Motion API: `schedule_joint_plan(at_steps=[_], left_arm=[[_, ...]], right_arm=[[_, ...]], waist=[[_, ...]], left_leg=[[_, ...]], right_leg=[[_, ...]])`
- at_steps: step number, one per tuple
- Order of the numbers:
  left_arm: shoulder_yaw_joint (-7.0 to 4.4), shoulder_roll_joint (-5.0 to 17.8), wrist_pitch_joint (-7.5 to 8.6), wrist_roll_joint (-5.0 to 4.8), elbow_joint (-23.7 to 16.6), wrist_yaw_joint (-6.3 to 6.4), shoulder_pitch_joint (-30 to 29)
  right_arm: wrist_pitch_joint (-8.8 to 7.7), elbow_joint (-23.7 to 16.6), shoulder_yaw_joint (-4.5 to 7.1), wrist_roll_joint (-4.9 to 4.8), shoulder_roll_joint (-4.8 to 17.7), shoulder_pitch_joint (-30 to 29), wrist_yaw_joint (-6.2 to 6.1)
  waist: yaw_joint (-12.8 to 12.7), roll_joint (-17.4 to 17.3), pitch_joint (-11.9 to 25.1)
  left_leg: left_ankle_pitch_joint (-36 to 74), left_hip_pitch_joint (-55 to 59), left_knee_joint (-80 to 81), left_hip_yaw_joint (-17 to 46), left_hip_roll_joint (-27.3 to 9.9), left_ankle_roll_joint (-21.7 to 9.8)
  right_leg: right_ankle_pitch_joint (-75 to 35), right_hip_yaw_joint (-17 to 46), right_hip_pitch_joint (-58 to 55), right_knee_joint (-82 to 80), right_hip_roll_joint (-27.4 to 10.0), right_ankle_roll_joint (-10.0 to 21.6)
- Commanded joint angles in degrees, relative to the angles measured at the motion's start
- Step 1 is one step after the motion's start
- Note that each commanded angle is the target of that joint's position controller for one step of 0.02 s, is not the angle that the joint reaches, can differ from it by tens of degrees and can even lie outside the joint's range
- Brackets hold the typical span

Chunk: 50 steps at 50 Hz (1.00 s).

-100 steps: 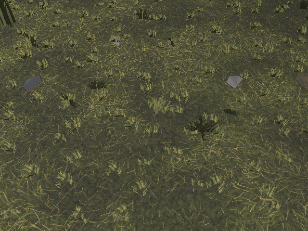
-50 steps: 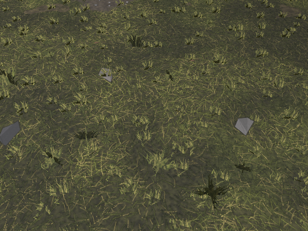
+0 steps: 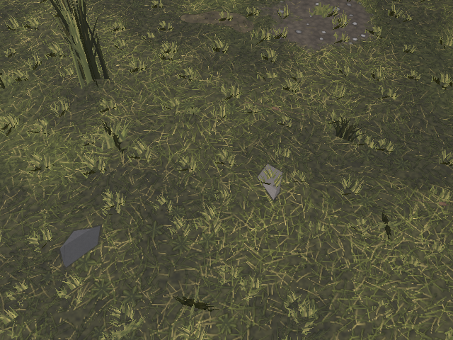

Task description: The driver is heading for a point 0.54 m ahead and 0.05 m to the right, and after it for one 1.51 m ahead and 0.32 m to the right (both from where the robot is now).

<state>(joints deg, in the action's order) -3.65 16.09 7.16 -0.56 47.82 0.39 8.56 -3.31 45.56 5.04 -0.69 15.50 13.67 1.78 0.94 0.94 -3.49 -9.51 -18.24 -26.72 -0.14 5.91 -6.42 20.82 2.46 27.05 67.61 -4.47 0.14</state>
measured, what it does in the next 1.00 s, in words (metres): walks ahead: right foot, then left foot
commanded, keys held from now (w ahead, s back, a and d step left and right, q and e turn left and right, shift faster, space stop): w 0.48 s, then w+e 0.52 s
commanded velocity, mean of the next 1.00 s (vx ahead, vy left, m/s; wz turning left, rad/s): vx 0.50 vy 0.00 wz -0.06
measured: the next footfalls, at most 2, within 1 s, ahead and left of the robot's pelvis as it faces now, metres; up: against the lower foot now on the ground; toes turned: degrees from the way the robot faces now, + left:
right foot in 0.36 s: +0.40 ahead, -0.14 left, +0.00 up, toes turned +4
left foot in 0.86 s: +0.65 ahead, +0.11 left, +0.00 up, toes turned -6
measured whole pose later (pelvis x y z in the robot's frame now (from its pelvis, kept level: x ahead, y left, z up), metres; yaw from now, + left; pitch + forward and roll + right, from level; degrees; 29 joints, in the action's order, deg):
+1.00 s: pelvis +0.55 +0.01 +0.00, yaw -8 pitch +2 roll +0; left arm -4.1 17.7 2.5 -1.8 46.4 0.5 19.0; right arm -5.9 43.0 3.1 0.4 14.2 8.6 0.5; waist -1.1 2.6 -0.6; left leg -10.0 -18.1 -26.2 -2.5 0.2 -1.0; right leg 22.6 3.3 25.9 65.6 -1.3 1.2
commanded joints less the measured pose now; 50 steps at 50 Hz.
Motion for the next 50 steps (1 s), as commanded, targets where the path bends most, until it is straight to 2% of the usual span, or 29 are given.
schedule_joint_plan(at_steps=[1,4,7,10,13,16,17,18,19,20,21,22,23,24,25,27,30,33,38,40,42,43,44,45,46,47,48,49,50], left_arm=[[-1.68,5.6,-0.61,0.99,-3.0,0.16,2.8],[-0.93,3.7,-1.26,1.35,-4.8,0.22,-2.6],[-0.27,2.5,-0.87,0.84,-6.0,-0.46,-8.0],[-0.07,3.0,-0.44,0.16,-7.4,-1.21,-12.5],[-0.13,4.1,0.22,0.19,-9.0,-2.15,-15.2],[-0.6,5.5,0.71,0.12,-8.6,-2.67,-11.5],[-1.28,6.7,0.8,0.19,-7.3,-2.51,-6.4],[-2.3,9.0,0.83,0.56,-5.0,-2.23,2.0],[-2.94,12.3,0.66,1.26,-3.6,-1.86,12.4],[-3.64,14.3,0.2,1.08,-1.5,-2.39,15.6],[-2.16,8.7,-0.01,-0.48,-1.8,-2.52,14.7],[-1.49,6.5,-0.36,-0.47,-2.5,-2.2,10.5],[-1.17,6.2,-0.7,0.2,-3.3,-2.1,6.7],[-0.81,5.3,-0.76,0.67,-3.5,-2.19,4.7],[-0.46,4.9,-0.66,1.19,-3.5,-2.25,4.2],[-0.49,5.2,-0.54,0.53,-3.0,-2.33,4.7],[-1.34,7.8,-0.86,-0.06,-2.2,-1.35,6.4],[-1.75,8.6,-1.59,-0.57,-1.6,-0.56,8.6],[-1.99,8.8,-2.95,-1.23,-0.2,0.02,13.8],[-2.34,9.5,-3.45,-1.19,-0.5,0.39,13.4],[-2.13,8.6,-3.82,-0.91,-1.1,0.55,12.3],[-1.17,5.8,-3.7,-0.36,-2.2,0.37,11.5],[0.15,1.3,-3.09,-0.15,-4.2,0.39,15.1],[0.39,2.0,-2.52,-1.26,-5.3,0.34,17.8],[-1.08,7.4,-2.66,-2.05,-4.8,0.38,15.2],[-1.46,8.2,-3.04,-1.82,-5.4,0.37,11.5],[-1.55,7.5,-3.43,-1.34,-5.8,0.32,10.1],[-1.82,6.8,-3.97,-1.02,-6.1,0.17,9.7],[-1.73,5.6,-4.58,-1.15,-6.3,-0.1,10.1]], right_arm=[[-1.47,-4.6,1.28,0.08,6.7,-1.1,-0.95],[-1.51,-3.2,1.4,0.0,7.8,2.2,-2.09],[-1.24,-2.2,1.12,-0.12,7.6,4.5,-2.42],[-1.28,-0.7,1.01,-0.16,8.1,7.1,-2.27],[-0.75,0.8,1.01,-0.19,8.2,9.6,-2.49],[0.04,1.1,1.31,-0.05,9.2,9.0,-2.97],[0.25,0.8,1.27,-0.03,9.4,7.7,-2.98],[0.29,0.1,0.73,0.21,8.5,6.5,-2.83],[0.21,-1.2,-0.35,1.22,6.1,6.4,-2.78],[-0.84,-0.8,-1.63,-0.15,0.9,15.4,-2.33],[-1.53,-0.2,-0.89,-0.79,6.5,12.1,-2.14],[-2.0,-1.8,-0.28,-1.46,8.6,5.9,-1.87],[-2.25,-2.6,-0.46,-1.02,8.0,2.6,-2.01],[-2.24,-2.9,-0.2,-0.12,7.5,1.0,-2.08],[-2.03,-3.1,-0.05,0.27,6.8,1.8,-2.06],[-1.61,-3.2,-0.35,0.61,4.8,3.1,-2.19],[-1.44,-5.3,-0.92,1.11,3.5,-2.2,-2.44],[-1.94,-6.6,-1.43,0.92,2.6,-8.4,-2.12],[-3.1,-8.8,-1.32,-0.11,3.8,-16.1,-1.0],[-3.65,-8.9,-0.7,-0.27,5.6,-15.3,-0.73],[-4.04,-6.9,0.47,-0.11,7.8,-8.1,-1.04],[-4.3,-5.8,1.44,0.83,10.4,-0.4,-1.49],[-3.88,-4.9,2.73,1.74,15.3,7.4,-1.95],[-3.13,-3.7,2.46,1.32,14.1,9.4,-1.54],[-3.0,-4.4,1.15,0.89,9.4,6.3,-1.48],[-2.81,-4.7,0.41,0.72,7.2,3.3,-1.54],[-2.72,-4.5,-0.14,0.89,5.6,0.1,-1.4],[-2.79,-4.3,-0.52,1.18,4.3,-2.0,-1.35],[-2.94,-4.0,-0.44,1.37,4.5,-3.3,-1.33]], waist=[[-2.4,-1.8,6.6],[-0.5,-2.9,4.5],[2.2,-4.6,3.4],[4.3,-5.5,1.4],[4.9,-5.4,0.4],[2.2,-6.9,2.0],[-0.8,-7.3,5.0],[-4.9,-6.3,11.2],[-8.5,-0.1,19.7],[-4.2,17.9,25.2],[-6.5,11.0,21.1],[-6.5,6.4,12.5],[-4.8,1.2,8.1],[-3.5,0.1,5.1],[-1.9,1.6,5.0],[-0.5,3.2,5.2],[-1.1,2.4,3.5],[-2.9,2.6,2.7],[-5.1,3.9,2.0],[-3.7,4.9,2.5],[0.5,5.1,5.5],[4.2,2.8,11.7],[5.1,-8.9,20.9],[4.0,-20.3,24.2],[4.2,-12.8,16.3],[3.7,-9.0,10.7],[2.1,-6.7,7.0],[0.6,-7.7,4.8],[-0.5,-8.7,3.6]], left_leg=[[16.7,8.9,14.0,18.4,-15.9,-11.2],[19.7,7.1,15.2,13.0,-13.7,-9.4],[14.4,6.7,15.3,9.7,-11.4,-6.5],[8.9,9.4,15.3,11.6,-13.5,-6.1],[12.9,18.0,11.5,14.3,-17.0,-6.0],[25.4,22.3,6.6,14.9,-18.3,-4.4],[35.4,21.7,1.5,13.3,-16.7,-3.5],[38.3,17.7,-8.2,10.9,-13.7,-2.0],[22.1,6.6,-25.1,8.3,-9.4,-0.1],[-20.6,-15.3,-43.4,6.6,0.1,3.8],[-23.2,-22.5,-48.8,11.3,-2.9,3.4],[-17.9,-25.5,-48.7,9.4,-5.7,3.2],[-12.9,-23.7,-46.0,6.9,-8.6,3.4],[-10.2,-22.4,-42.6,6.0,-10.3,3.8],[-8.6,-19.3,-40.4,5.9,-11.6,4.1],[-8.1,-17.1,-35.9,4.7,-12.2,5.2],[-2.8,-18.8,-25.5,3.5,-12.3,7.6],[8.1,-15.3,-12.7,2.9,-10.3,8.5],[11.9,-10.8,-2.8,3.4,-7.4,8.5],[8.7,-7.6,-0.4,4.2,-7.3,7.4],[6.2,3.4,2.6,3.0,-7.1,5.2],[5.4,16.1,1.0,7.0,-12.1,2.4],[1.1,36.7,1.2,23.9,-25.2,-3.7],[-10.3,40.5,7.5,42.0,-31.4,-8.4],[-16.4,33.9,9.3,37.0,-29.2,-6.5],[-13.8,26.8,10.1,28.6,-26.9,-4.6],[-8.8,20.1,12.1,22.7,-24.4,-3.8],[-5.0,15.5,13.9,18.2,-22.6,-3.4],[-2.5,11.9,15.6,14.6,-21.6,-3.2]], right_leg=[[-4.5,1.3,7.4,-6.1,-3.1,-1.5],[-14.9,-0.3,8.8,-17.3,-2.4,-3.1],[-26.6,-1.3,5.8,-29.7,-0.4,-2.7],[-30.0,-1.4,5.7,-35.4,0.7,-1.6],[-24.5,-1.1,10.3,-38.5,1.3,0.4],[-17.4,-2.4,5.6,-40.4,3.1,3.0],[-17.7,-4.2,-2.1,-41.8,4.9,4.4],[-20.9,-3.1,-15.4,-41.0,3.5,6.8],[-21.7,9.1,-32.2,-39.4,-6.8,10.8],[-10.6,35.4,-49.7,-45.4,-18.2,19.5],[-0.3,38.3,-48.2,-49.3,-17.0,17.5],[-1.1,29.5,-40.6,-50.5,-15.0,14.9],[-6.8,23.5,-32.4,-52.0,-12.9,13.7],[-12.6,19.7,-26.6,-53.5,-11.0,13.5],[-16.7,17.5,-23.1,-54.7,-9.4,13.5],[-21.2,14.7,-20.3,-56.7,-7.8,14.5],[-24.1,11.5,-18.0,-58.9,-7.0,15.1],[-23.0,7.9,-16.2,-58.6,-4.1,12.6],[-19.0,11.1,-18.6,-54.4,-5.5,11.3],[-17.1,14.2,-20.3,-51.5,-6.8,10.2],[-20.3,14.0,-18.6,-44.7,-4.7,8.2],[-18.7,11.6,-13.5,-33.2,-1.1,6.3],[-3.5,4.2,3.4,-13.3,6.2,2.6],[14.6,4.2,15.1,-0.9,6.7,1.7],[10.6,6.3,18.9,4.5,3.3,1.7],[5.8,4.7,19.0,4.9,1.3,1.6],[2.0,3.9,17.1,3.0,-0.4,1.2],[-0.6,4.1,15.2,0.9,-2.0,1.0],[-2.3,3.7,12.8,-0.2,-3.0,0.7]])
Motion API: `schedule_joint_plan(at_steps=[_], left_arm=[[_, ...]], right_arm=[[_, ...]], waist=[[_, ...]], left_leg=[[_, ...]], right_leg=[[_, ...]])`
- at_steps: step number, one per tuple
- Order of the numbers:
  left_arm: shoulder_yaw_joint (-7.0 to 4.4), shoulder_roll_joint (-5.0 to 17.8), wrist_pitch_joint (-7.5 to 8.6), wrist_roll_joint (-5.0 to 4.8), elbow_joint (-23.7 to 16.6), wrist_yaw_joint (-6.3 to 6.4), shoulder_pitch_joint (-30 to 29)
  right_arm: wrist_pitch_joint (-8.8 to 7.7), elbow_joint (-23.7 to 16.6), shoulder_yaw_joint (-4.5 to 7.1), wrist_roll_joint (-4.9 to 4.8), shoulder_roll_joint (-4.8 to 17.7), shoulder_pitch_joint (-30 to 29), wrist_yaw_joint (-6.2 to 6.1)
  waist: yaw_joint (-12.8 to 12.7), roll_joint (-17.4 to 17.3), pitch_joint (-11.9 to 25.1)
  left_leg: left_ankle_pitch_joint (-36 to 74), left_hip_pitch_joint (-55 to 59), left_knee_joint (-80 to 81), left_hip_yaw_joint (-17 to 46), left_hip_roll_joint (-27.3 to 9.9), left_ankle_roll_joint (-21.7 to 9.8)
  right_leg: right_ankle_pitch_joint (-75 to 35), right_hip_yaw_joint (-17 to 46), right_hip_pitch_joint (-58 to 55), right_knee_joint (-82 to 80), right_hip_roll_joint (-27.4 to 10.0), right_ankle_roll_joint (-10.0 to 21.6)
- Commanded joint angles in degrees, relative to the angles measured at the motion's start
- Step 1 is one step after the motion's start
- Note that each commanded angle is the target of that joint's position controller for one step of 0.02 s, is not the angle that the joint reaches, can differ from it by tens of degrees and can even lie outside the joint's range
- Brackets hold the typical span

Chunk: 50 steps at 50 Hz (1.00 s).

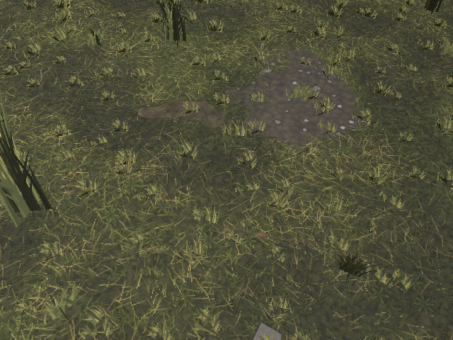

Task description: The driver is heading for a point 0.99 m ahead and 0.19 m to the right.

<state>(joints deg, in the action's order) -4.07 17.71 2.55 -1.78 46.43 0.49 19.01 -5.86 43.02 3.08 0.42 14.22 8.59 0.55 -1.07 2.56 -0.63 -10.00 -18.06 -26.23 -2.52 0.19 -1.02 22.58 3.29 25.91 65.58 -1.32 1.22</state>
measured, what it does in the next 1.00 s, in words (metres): walks ahead, turning right: right foot, then left foot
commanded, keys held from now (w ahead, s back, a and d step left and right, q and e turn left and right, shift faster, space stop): w+e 0.38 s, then w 0.62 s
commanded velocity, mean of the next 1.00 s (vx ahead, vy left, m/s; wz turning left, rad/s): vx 0.50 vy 0.00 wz -0.34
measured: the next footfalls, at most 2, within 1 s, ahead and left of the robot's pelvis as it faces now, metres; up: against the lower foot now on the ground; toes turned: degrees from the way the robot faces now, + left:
right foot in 0.38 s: +0.32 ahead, -0.18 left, +0.00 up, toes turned -17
left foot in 0.90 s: +0.68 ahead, -0.06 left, +0.00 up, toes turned -18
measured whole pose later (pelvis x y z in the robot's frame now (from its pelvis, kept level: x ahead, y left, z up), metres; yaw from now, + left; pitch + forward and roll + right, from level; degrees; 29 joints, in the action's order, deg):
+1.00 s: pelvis +0.54 -0.11 -0.01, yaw -20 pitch +2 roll +0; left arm -3.2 16.9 3.1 -1.3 46.5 0.2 20.3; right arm -5.9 44.1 2.6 -0.4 15.9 7.1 2.4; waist -1.4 1.0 -1.4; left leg -9.2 -24.8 -31.5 -2.6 1.3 -3.1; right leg 27.2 4.3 15.1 61.8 1.6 2.1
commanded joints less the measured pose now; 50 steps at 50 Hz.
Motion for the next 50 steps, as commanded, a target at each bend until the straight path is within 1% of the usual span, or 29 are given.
schedule_joint_plan(at_steps=[1,6,9,12,14,16,17,18,19,20,21,22,23,24,25,26,27,30,35,38,40,43,44,45,46,47,48,49,50], left_arm=[[-1.14,2.9,-0.46,0.03,-5.2,-0.37,-0.5],[-0.8,1.6,-1.06,0.45,-8.1,-0.97,-5.3],[-0.19,0.7,-0.57,0.51,-9.9,-2.15,-10.9],[0.13,0.6,-0.6,0.5,-12.4,-3.1,-16.1],[-0.02,1.2,-0.72,0.47,-13.9,-3.63,-18.0],[-0.75,2.7,-0.94,0.66,-14.6,-3.9,-16.8],[-1.57,4.1,-1.14,0.74,-14.2,-3.81,-13.4],[-3.04,6.4,-1.25,0.58,-12.2,-3.51,-5.4],[-5.16,10.4,-1.71,0.43,-9.4,-2.54,4.8],[-6.2,17.4,-1.65,-0.04,-9.1,-1.59,5.2],[-4.86,14.8,-0.54,0.49,-11.5,-1.93,6.4],[-3.52,10.3,0.27,1.12,-10.1,-2.34,5.5],[-2.99,8.7,0.74,0.96,-9.9,-2.32,3.0],[-2.27,6.7,0.87,1.11,-10.2,-2.21,-1.5],[-1.49,4.7,1.05,1.8,-11.0,-2.07,-4.4],[-1.29,4.4,1.22,2.2,-11.3,-1.98,-5.6],[-1.39,4.8,1.59,2.06,-11.0,-1.87,-5.8],[-1.71,6.4,2.27,1.71,-9.4,-1.2,-4.2],[-1.69,6.9,2.04,1.24,-6.7,-0.44,-0.8],[-1.86,7.4,1.8,0.92,-4.6,-0.5,2.1],[-2.05,7.7,1.35,0.8,-3.5,-0.38,3.3],[-2.41,8.5,0.58,0.69,-2.6,0.04,2.8],[-2.39,8.7,0.29,0.72,-2.7,0.15,1.7],[-1.79,7.4,0.07,1.04,-2.8,0.25,1.6],[-0.48,4.5,0.0,2.26,-4.1,0.48,2.4],[0.95,-1.0,1.19,1.35,-4.6,0.0,10.4],[0.04,4.7,2.08,0.56,-3.9,-0.26,6.4],[-0.66,7.1,2.61,-0.42,-5.6,-0.54,0.5],[-0.45,6.6,2.83,-0.05,-6.3,-0.34,-2.6]], right_arm=[[-0.69,-1.1,1.75,0.24,6.0,1.5,-0.09],[-1.11,1.1,2.84,0.29,8.8,2.7,-0.64],[-0.51,1.9,3.18,-0.07,10.3,4.0,-0.99],[0.35,3.1,3.67,-0.8,11.9,6.7,-1.09],[1.13,3.7,4.04,-1.45,12.9,7.7,-1.06],[1.89,3.8,4.49,-1.98,14.5,7.4,-1.22],[2.31,3.7,4.74,-2.25,15.3,7.1,-1.38],[2.78,3.5,4.63,-2.52,15.3,6.3,-1.53],[2.63,3.1,3.83,-1.73,13.4,7.1,-1.76],[1.53,0.0,1.11,1.12,5.1,11.6,-1.12],[-0.8,-0.7,0.69,-0.52,7.0,9.2,-0.4],[-1.81,-1.5,1.85,-3.16,11.0,3.9,0.19],[-2.31,-1.9,1.38,-3.1,10.2,2.4,0.12],[-2.28,-1.1,1.45,-1.66,10.1,2.0,-0.34],[-1.65,-0.5,1.85,-0.96,10.6,3.0,-0.44],[-0.84,0.0,1.94,-0.9,10.4,4.3,-0.29],[-0.17,0.3,1.81,-0.72,9.4,5.2,-0.26],[0.98,-0.6,1.14,-0.08,7.2,2.0,-0.48],[0.44,-2.4,0.18,-0.64,5.3,-6.5,0.43],[0.08,-3.7,0.05,-1.16,5.6,-10.6,1.21],[-0.22,-4.7,0.16,-1.15,6.2,-12.0,1.83],[-0.58,-4.4,0.71,-1.07,7.8,-8.9,2.32],[-0.68,-3.2,1.41,-0.95,8.9,-4.4,2.13],[-0.7,-0.9,2.65,-0.67,11.4,3.6,1.71],[-0.6,0.6,3.5,0.04,15.3,13.5,1.25],[-0.31,2.2,4.23,-0.02,18.2,16.2,1.71],[-0.28,1.7,2.71,-1.44,12.5,15.7,1.83],[-0.14,1.2,2.04,-1.34,10.5,11.9,1.52],[0.08,0.5,1.73,-0.71,9.9,8.1,1.35]], waist=[[1.2,-10.1,0.4],[1.4,-6.3,-0.7],[3.5,-5.6,-2.0],[5.4,-5.2,-3.7],[5.4,-5.6,-4.3],[3.5,-7.0,-2.6],[1.2,-8.0,0.1],[-3.5,-7.2,4.3],[-8.0,-4.2,9.8],[-2.7,12.3,13.0],[-4.8,9.2,23.9],[-6.4,3.8,17.1],[-4.6,2.2,11.4],[-2.2,-0.9,7.5],[-0.1,0.0,5.8],[1.3,0.6,5.4],[1.9,0.2,5.1],[1.6,-0.7,2.1],[-1.9,0.5,-0.9],[-3.6,1.0,-2.8],[-3.7,1.3,-3.3],[-1.3,2.9,-1.7],[1.4,3.2,1.1],[5.1,2.0,6.8],[8.3,-4.6,15.8],[4.1,-21.6,21.8],[6.9,-15.1,19.0],[6.9,-11.1,11.0],[5.3,-6.2,6.7]], left_leg=[[0.8,10.1,16.5,14.3,-15.5,-9.0],[11.0,11.6,18.6,3.9,-15.5,-9.9],[12.3,12.7,18.5,-1.7,-14.6,-8.6],[12.6,16.7,17.7,-4.3,-16.0,-7.8],[15.8,20.3,15.6,-5.4,-17.2,-6.9],[31.3,22.6,9.6,-7.4,-17.4,-5.7],[41.5,22.9,3.4,-8.6,-17.0,-5.0],[46.5,20.5,-7.4,-10.5,-15.3,-3.6],[37.6,9.5,-22.6,-11.2,-13.1,-1.2],[-13.1,-17.2,-44.0,-9.8,-4.0,2.6],[-24.9,-24.8,-53.9,4.9,0.8,2.7],[-19.6,-29.9,-54.2,7.0,-2.5,1.5],[-15.0,-29.4,-50.1,6.2,-5.0,0.4],[-11.6,-26.0,-45.4,6.0,-7.3,0.5],[-9.4,-21.5,-42.2,6.4,-8.7,0.6],[-8.1,-18.4,-40.7,6.4,-9.1,0.8],[-7.3,-17.2,-38.8,6.0,-9.0,1.4],[-0.3,-19.1,-30.7,5.2,-8.9,3.3],[16.7,-17.2,-12.1,3.7,-6.1,3.4],[17.4,-17.5,-7.0,3.7,-5.0,2.4],[13.9,-19.1,-4.5,4.0,-4.4,0.9],[7.2,-14.4,-2.3,2.8,-2.9,-1.6],[6.5,-7.6,-1.1,1.0,-1.0,-2.9],[8.3,4.7,-1.5,0.7,-1.0,-4.8],[10.4,21.7,-3.5,12.8,-11.4,-8.7],[-4.2,39.1,3.8,40.5,-22.2,-17.6],[-14.5,38.3,8.3,43.7,-21.1,-15.9],[-14.1,31.3,9.3,35.2,-19.6,-13.4],[-8.7,23.6,10.3,29.4,-17.7,-12.2]], right_leg=[[-5.5,2.4,13.2,1.3,-6.4,-0.7],[-16.6,2.2,15.7,-9.1,-6.8,-2.0],[-23.6,-0.8,13.4,-18.9,-5.9,-1.3],[-22.8,-3.3,13.3,-24.9,-5.1,-0.1],[-19.0,-4.7,13.4,-27.3,-4.3,1.3],[-13.1,-7.5,8.8,-28.6,-1.5,3.5],[-10.5,-9.4,3.2,-29.0,1.0,4.8],[-12.8,-10.7,-7.6,-32.5,3.9,6.7],[-15.4,-6.4,-25.2,-33.8,3.5,9.1],[-11.3,23.0,-44.6,-36.8,-12.5,17.9],[-3.6,45.1,-50.0,-47.1,-19.8,23.9],[-6.9,36.5,-46.5,-48.5,-18.1,20.2],[-11.0,28.3,-38.7,-47.8,-15.8,18.0],[-16.8,22.2,-30.2,-48.0,-13.7,16.0],[-22.7,18.0,-23.9,-49.2,-11.9,15.2],[-24.9,16.5,-20.3,-50.8,-11.2,15.1],[-27.1,15.0,-18.4,-52.2,-11.0,15.5],[-30.0,9.6,-15.6,-55.2,-9.9,15.3],[-23.9,3.7,-16.3,-56.4,-7.1,11.6],[-21.2,4.8,-19.9,-55.4,-9.2,11.4],[-23.2,5.9,-24.5,-53.2,-11.2,10.9],[-32.8,6.5,-28.6,-48.5,-12.6,9.1],[-42.2,5.1,-28.5,-43.2,-11.1,8.0],[-46.3,2.6,-25.4,-33.1,-7.9,6.4],[-30.9,-0.2,-14.4,-15.3,-3.9,4.2],[8.0,0.3,8.1,3.1,6.3,0.4],[10.9,6.3,15.0,8.8,3.6,0.8],[5.6,4.7,18.4,9.0,0.8,1.3],[0.5,2.5,16.8,6.5,-2.1,1.3]])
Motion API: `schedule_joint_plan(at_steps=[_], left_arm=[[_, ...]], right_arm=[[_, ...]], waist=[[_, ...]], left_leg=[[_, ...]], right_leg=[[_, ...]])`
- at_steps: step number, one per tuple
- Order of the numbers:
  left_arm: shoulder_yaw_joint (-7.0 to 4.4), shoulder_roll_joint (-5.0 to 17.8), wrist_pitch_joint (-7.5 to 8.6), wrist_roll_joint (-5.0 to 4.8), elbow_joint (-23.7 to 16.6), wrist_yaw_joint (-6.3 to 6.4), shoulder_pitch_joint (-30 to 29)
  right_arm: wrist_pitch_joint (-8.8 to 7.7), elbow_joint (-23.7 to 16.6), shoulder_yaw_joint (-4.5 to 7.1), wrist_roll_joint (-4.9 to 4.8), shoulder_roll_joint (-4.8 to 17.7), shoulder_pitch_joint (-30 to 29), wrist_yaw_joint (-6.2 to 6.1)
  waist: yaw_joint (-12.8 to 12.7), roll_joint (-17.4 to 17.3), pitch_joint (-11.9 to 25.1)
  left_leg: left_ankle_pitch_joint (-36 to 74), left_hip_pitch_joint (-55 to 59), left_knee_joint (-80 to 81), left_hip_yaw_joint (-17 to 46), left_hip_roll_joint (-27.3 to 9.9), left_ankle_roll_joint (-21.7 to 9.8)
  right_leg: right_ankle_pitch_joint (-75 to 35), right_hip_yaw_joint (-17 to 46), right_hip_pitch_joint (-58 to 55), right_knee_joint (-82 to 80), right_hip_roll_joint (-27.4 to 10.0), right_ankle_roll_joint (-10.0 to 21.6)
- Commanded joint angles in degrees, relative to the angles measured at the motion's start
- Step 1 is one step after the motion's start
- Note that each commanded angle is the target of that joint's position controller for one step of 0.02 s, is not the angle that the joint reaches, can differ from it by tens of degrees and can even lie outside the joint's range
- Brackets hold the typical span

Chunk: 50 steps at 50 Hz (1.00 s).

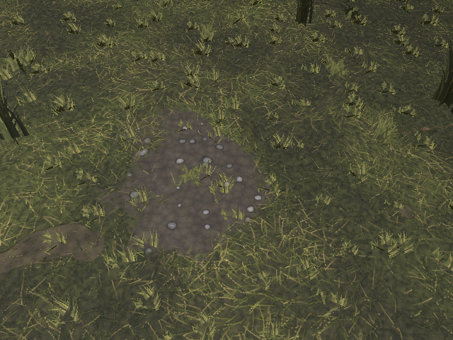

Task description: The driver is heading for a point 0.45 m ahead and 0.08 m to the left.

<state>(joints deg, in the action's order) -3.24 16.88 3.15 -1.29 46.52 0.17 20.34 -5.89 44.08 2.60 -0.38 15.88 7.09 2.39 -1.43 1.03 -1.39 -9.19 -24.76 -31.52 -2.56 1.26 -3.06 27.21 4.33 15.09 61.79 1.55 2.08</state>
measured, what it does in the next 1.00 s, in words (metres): walks ahead: right foot, then left foot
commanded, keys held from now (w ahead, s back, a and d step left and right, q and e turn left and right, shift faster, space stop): w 0.30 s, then w+q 0.12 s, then no key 0.58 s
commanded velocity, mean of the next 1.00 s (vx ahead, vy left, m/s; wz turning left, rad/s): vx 0.32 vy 0.00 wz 0.06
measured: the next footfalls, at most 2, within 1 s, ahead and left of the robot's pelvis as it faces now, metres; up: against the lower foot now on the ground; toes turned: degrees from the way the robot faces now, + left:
right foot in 0.44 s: +0.42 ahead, -0.15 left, +0.00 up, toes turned +1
left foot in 0.84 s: +0.47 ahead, +0.10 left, +0.00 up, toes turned +5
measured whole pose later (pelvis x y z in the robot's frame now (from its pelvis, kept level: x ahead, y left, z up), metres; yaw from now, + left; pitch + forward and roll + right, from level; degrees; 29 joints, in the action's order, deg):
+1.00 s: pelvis +0.40 -0.02 +0.01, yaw +5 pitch +0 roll -1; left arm -1.3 13.7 0.6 0.9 53.8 1.0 10.3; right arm 0.4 49.4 2.2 0.6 13.5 7.3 -0.7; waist -1.0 0.5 -0.6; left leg -12.1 -17.5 -29.5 0.7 -1.3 0.3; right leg 17.0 -3.9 9.7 26.7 -0.6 -0.3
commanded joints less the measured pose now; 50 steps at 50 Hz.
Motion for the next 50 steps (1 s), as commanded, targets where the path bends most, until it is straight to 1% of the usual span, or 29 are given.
schedule_joint_plan(at_steps=[1,2,5,8,12,16,19,20,21,22,23,24,25,26,27,28,31,33,36,38,40,41,42,43,44,45,46,48,50], left_arm=[[-1.5,7.1,2.18,0.36,-6.6,0.08,-5.5],[-1.64,6.5,1.78,0.53,-6.4,0.03,-4.3],[-1.23,4.0,0.51,0.7,-5.9,0.18,-2.8],[-0.86,3.2,0.4,1.14,-7.3,0.3,-7.9],[-0.13,1.4,1.25,0.91,-8.7,-0.47,-15.1],[0.05,1.6,1.91,0.38,-10.9,-1.65,-21.8],[-0.52,3.3,2.67,0.41,-11.6,-2.41,-21.5],[-0.96,4.3,2.89,0.49,-10.9,-2.38,-19.0],[-1.88,5.9,3.07,0.68,-9.3,-2.11,-13.2],[-3.22,9.0,3.13,1.56,-7.0,-1.57,-4.6],[-4.23,14.1,2.86,2.92,-6.3,-1.03,3.4],[-4.12,14.4,2.25,2.91,-5.2,-1.41,4.0],[-2.82,9.2,1.99,2.11,-5.9,-1.46,2.5],[-1.98,7.0,1.96,1.63,-6.1,-1.32,-1.9],[-1.29,5.3,1.96,1.58,-6.1,-1.48,-5.6],[-1.05,4.2,2.05,1.69,-5.9,-1.58,-8.4],[-0.65,3.2,2.73,2.83,-4.4,-1.66,-12.6],[-0.9,4.5,2.61,2.65,-3.3,-1.18,-14.4],[-1.17,6.0,1.61,2.26,-0.9,-0.55,-12.7],[-1.0,6.1,0.93,2.0,0.6,-0.52,-12.0],[-0.62,5.6,0.29,1.28,1.5,-0.48,-13.0],[-0.15,4.3,0.1,1.02,2.3,-0.47,-11.9],[0.51,2.5,0.09,1.76,3.0,-0.42,-9.7],[0.58,1.8,0.28,2.86,3.9,-0.5,-4.8],[1.11,0.2,-0.13,2.75,4.7,-0.05,-2.7],[0.97,1.9,-0.9,2.6,4.6,0.38,-6.1],[0.52,3.4,-1.6,2.19,4.7,0.79,-8.1],[0.38,3.8,-2.6,2.19,5.3,1.31,-8.1],[0.38,3.7,-2.66,2.06,6.1,1.37,-8.2]], right_arm=[[0.2,-0.9,1.8,0.57,7.0,7.2,-0.48],[0.01,-1.0,1.39,1.19,6.1,6.1,-0.54],[-0.58,-0.1,1.53,0.54,6.7,6.1,-0.67],[-0.33,1.1,2.0,0.38,8.4,7.6,-1.43],[0.38,2.5,2.06,-0.25,9.2,10.5,-1.97],[1.48,4.8,2.24,-0.76,9.8,14.9,-2.08],[2.56,5.5,2.72,-1.09,10.7,15.0,-2.59],[2.8,5.4,2.96,-1.12,11.4,14.2,-2.75],[2.98,5.1,2.88,-1.18,11.3,12.8,-2.84],[2.98,4.5,2.1,-0.47,9.3,12.3,-2.95],[2.5,2.7,0.61,1.53,4.9,14.7,-3.02],[1.55,3.6,-0.41,0.28,1.2,22.1,-2.72],[1.31,4.5,1.19,-1.14,7.9,18.7,-2.67],[1.46,3.2,1.64,-1.6,9.1,13.8,-2.77],[1.97,3.0,1.61,-0.88,8.3,11.6,-3.04],[2.72,2.8,1.79,-0.27,7.5,11.0,-3.25],[4.96,3.6,1.18,-0.06,3.6,13.8,-3.65],[5.36,3.0,0.6,0.56,2.4,12.0,-3.79],[5.65,2.4,0.56,0.67,3.5,8.1,-3.59],[6.02,2.0,0.86,0.64,4.4,5.9,-3.52],[6.1,2.1,1.14,1.02,4.6,5.5,-3.49],[6.09,2.1,1.35,1.49,5.1,5.3,-3.58],[6.03,1.6,1.8,1.85,7.4,4.8,-3.91],[6.22,0.8,2.39,1.59,10.9,2.7,-4.44],[6.52,1.2,1.71,1.21,7.8,0.6,-4.32],[6.59,1.1,1.28,0.8,4.9,-1.1,-3.74],[6.45,1.3,1.05,0.99,4.2,-1.4,-3.42],[5.63,2.4,1.16,0.98,4.9,-0.8,-3.03],[5.17,3.6,1.15,0.75,4.8,-0.1,-3.12]], waist=[[4.4,-3.7,4.2],[2.5,-5.2,3.8],[0.9,-5.7,2.8],[1.9,-4.3,0.8],[4.6,-4.2,-0.6],[7.0,-4.2,-2.5],[4.9,-5.3,-2.1],[3.2,-6.0,-0.8],[-0.4,-5.8,2.5],[-4.1,-4.7,9.2],[-5.0,4.8,19.4],[-2.0,18.3,26.3],[-4.0,10.0,21.9],[-3.1,7.0,14.2],[-1.3,2.7,10.2],[0.7,2.5,7.7],[4.7,4.6,6.8],[5.1,5.3,6.8],[3.3,5.2,8.1],[2.6,4.6,7.3],[3.5,3.9,6.0],[3.6,2.9,5.3],[2.8,-0.5,5.2],[-1.6,-7.6,5.5],[-2.7,-11.5,6.9],[-0.9,-9.3,4.4],[0.0,-7.2,2.9],[0.1,-6.6,2.7],[0.4,-5.4,3.9]], left_leg=[[-3.8,24.0,17.2,25.3,-16.9,-10.1],[0.1,20.2,18.6,22.6,-15.6,-9.9],[6.1,15.7,22.2,16.9,-14.3,-11.2],[10.4,16.1,24.2,12.6,-13.6,-11.0],[11.7,17.1,24.3,7.0,-11.0,-8.6],[11.2,22.2,22.0,8.0,-13.4,-8.4],[14.8,26.2,17.5,11.0,-15.6,-7.3],[18.9,26.3,14.9,11.5,-15.6,-6.8],[25.9,24.8,8.8,10.2,-13.7,-5.6],[26.8,20.2,-2.7,7.4,-9.9,-3.2],[7.8,6.0,-22.3,4.2,-3.8,0.4],[-27.4,-9.5,-36.8,7.5,3.6,3.1],[-27.1,-12.9,-41.8,12.0,0.7,3.2],[-23.7,-15.0,-41.9,10.1,-1.3,3.4],[-20.6,-13.4,-39.6,8.3,-3.5,3.9],[-17.9,-10.5,-36.1,7.9,-5.2,4.3],[-12.6,0.0,-26.9,6.5,-6.2,5.5],[-7.7,3.3,-17.7,5.5,-6.2,5.7],[0.3,7.0,-9.4,4.4,-5.4,5.7],[1.0,8.3,-5.7,4.4,-5.2,5.1],[3.9,12.3,1.4,3.4,-4.4,3.6],[7.1,15.0,5.9,3.9,-4.5,2.6],[17.3,18.3,8.2,7.8,-8.1,1.3],[23.1,20.5,6.8,11.6,-12.3,-1.5],[13.4,17.1,7.7,12.4,-12.6,-4.0],[4.7,12.8,8.7,11.4,-9.8,-2.6],[3.4,11.3,8.7,9.8,-8.0,-1.0],[8.0,12.0,7.3,8.3,-6.7,0.3],[13.6,14.1,5.7,7.6,-6.4,0.2]], right_leg=[[-7.3,0.9,26.1,6.8,-6.7,0.1],[-9.5,1.2,22.7,4.9,-8.1,0.0],[-11.6,0.0,20.7,0.0,-9.2,-1.5],[-19.9,-0.7,24.2,-8.7,-9.7,-3.1],[-31.2,-3.0,21.4,-22.8,-7.8,-3.1],[-31.3,-3.5,21.3,-29.6,-6.1,-2.4],[-25.6,-2.6,18.8,-33.4,-4.9,-0.8],[-23.7,-3.2,14.7,-34.1,-4.0,-0.2],[-24.0,-4.6,5.8,-36.2,-2.6,1.1],[-28.6,-3.6,-8.0,-34.5,-4.7,3.2],[-40.4,10.1,-27.3,-30.2,-17.9,8.1],[-40.7,31.1,-38.1,-37.1,-26.9,15.9],[-40.6,27.7,-33.6,-38.7,-24.4,14.1],[-46.8,18.6,-26.2,-38.7,-22.6,12.6],[-52.1,12.7,-18.8,-39.8,-20.0,11.8],[-53.5,9.1,-12.5,-41.5,-18.4,11.2],[-56.9,1.9,-1.6,-45.5,-15.5,11.4],[-57.7,-1.7,0.6,-46.2,-14.2,11.1],[-52.4,-2.9,-0.8,-46.6,-14.0,10.5],[-44.4,-1.9,-1.2,-46.3,-14.4,10.1],[-33.5,-1.5,0.0,-44.4,-13.4,8.3],[-26.7,-1.5,0.5,-42.8,-11.5,6.2],[-19.4,-2.5,1.8,-40.2,-8.8,3.0],[-11.0,-5.3,4.2,-37.2,-4.1,0.3],[-8.8,-6.5,1.1,-38.2,-3.0,-1.4],[-11.2,-6.7,-1.3,-39.0,-3.1,-2.1],[-12.5,-6.8,-1.5,-38.7,-3.4,-2.0],[-15.0,-6.3,-2.2,-38.6,-4.0,-1.7],[-18.1,-5.9,-3.1,-38.5,-4.5,-1.7]])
